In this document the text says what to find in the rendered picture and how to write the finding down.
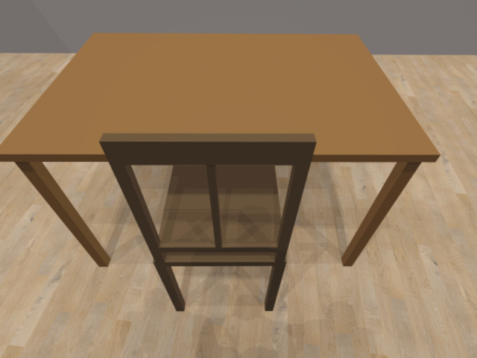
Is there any table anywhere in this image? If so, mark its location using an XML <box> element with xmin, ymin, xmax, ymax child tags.
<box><xmin>0</xmin><ymin>33</ymin><xmax>440</xmax><ymax>267</ymax></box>

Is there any chair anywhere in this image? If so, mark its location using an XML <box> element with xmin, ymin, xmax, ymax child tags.
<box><xmin>99</xmin><ymin>134</ymin><xmax>316</xmax><ymax>311</ymax></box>

